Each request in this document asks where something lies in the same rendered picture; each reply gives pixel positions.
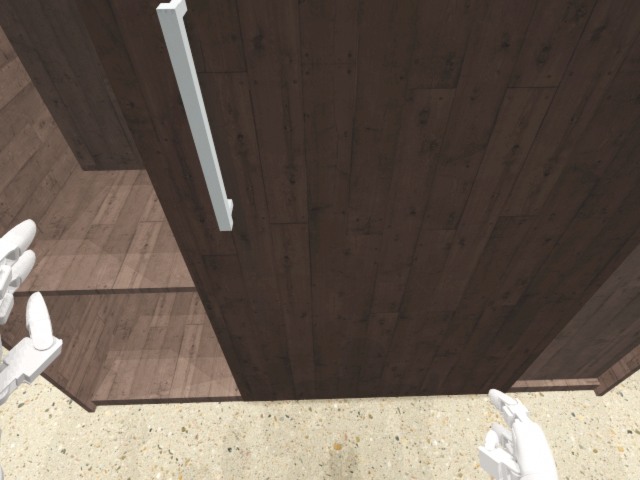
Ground handle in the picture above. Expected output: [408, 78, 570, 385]
[156, 0, 233, 231]

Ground right robot hand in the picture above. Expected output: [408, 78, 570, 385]
[478, 389, 558, 480]

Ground left robot hand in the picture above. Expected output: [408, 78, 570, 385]
[0, 219, 62, 406]

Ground wardrobe door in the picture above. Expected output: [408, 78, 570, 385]
[517, 243, 640, 381]
[75, 0, 640, 402]

